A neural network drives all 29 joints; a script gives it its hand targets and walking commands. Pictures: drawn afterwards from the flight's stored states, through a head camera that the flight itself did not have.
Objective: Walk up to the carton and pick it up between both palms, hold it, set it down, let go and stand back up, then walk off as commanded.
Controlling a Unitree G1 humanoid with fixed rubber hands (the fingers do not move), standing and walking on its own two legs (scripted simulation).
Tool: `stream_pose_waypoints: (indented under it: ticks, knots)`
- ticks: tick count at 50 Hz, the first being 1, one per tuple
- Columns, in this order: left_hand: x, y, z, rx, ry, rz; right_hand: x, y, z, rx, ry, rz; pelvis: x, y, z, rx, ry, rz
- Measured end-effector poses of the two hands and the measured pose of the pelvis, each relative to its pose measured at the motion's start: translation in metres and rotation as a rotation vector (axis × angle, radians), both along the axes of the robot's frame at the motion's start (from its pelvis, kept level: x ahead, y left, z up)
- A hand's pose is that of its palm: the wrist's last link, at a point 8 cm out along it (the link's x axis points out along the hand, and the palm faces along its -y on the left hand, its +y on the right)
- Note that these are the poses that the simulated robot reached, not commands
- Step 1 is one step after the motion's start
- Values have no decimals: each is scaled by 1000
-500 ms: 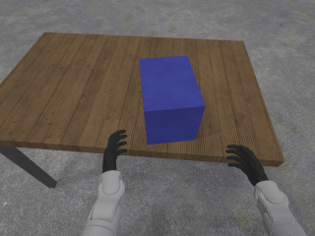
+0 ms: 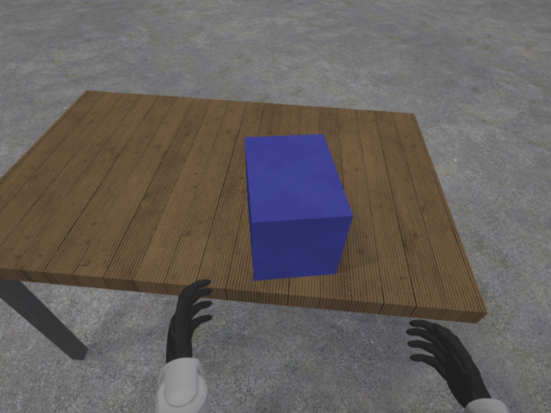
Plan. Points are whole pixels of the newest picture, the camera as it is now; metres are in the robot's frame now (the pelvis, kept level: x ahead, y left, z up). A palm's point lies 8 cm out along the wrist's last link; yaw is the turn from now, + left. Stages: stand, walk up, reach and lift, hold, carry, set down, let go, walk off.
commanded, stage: set down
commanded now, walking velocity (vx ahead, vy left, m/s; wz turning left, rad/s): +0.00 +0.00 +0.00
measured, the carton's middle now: (289, 204) +0.55 +0.06 -0.04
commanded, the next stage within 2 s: none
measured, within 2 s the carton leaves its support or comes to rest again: neither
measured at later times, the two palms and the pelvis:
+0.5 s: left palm (188, 355) +0.21 +0.16 -0.01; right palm (469, 392) +0.22 -0.22 -0.02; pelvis +0.00 +0.00 +0.00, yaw +0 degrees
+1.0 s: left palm (171, 365) +0.20 +0.19 -0.03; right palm (457, 400) +0.22 -0.21 -0.04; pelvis +0.01 +0.01 +0.00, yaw +0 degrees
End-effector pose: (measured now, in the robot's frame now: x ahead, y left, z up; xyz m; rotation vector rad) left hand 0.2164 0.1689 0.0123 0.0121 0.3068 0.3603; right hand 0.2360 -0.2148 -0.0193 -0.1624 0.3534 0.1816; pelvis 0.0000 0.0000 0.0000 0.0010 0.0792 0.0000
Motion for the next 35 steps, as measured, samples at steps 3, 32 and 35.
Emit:
stream_pose_waypoints:
  ticks: [3, 32, 35]
  knots:
    - [-2, 0, -2, -6, 13, 1, -4, -1, 2, -5, 6, -7, 0, 0, 0, 0, -13, 0]
    - [-5, -3, -28, -51, 141, -53, -11, -6, -7, -44, 122, -81, 7, 0, 1, 0, -30, 1]
    - [-6, -1, -32, -47, 161, -64, -13, -5, -10, -43, 135, -92, 9, 1, 1, 0, -30, 1]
